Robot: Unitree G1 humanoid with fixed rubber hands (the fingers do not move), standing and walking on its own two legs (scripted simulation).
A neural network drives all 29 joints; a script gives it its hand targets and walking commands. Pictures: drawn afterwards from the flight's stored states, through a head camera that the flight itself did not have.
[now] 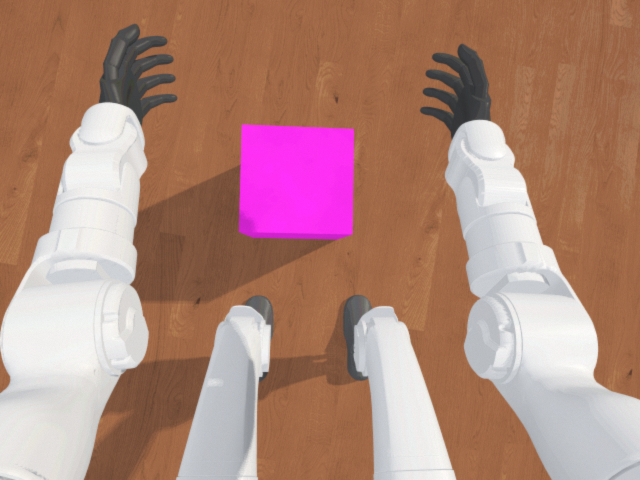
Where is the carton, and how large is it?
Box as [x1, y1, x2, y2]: [239, 124, 353, 238]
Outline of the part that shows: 242,124 239,231 253,237 339,238 351,234 353,129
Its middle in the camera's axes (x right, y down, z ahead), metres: -0.05 -0.10 +0.85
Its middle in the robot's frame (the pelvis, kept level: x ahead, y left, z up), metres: +0.48 +0.03 -0.51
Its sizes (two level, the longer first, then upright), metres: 0.210 0.200 0.250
